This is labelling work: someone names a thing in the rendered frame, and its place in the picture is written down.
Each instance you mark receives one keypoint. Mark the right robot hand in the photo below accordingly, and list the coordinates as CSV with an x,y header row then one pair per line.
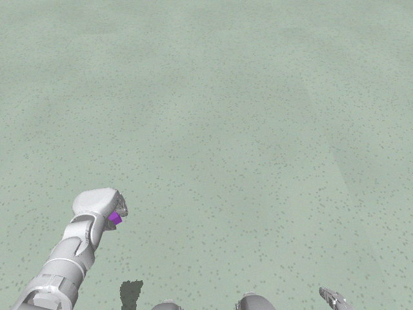
x,y
335,300

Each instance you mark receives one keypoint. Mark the left robot arm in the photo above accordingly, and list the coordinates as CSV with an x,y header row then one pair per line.
x,y
57,284

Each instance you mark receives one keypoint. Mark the small box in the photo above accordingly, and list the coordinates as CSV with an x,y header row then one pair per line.
x,y
115,218

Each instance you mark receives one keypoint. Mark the left robot hand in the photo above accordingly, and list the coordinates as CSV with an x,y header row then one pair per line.
x,y
102,201

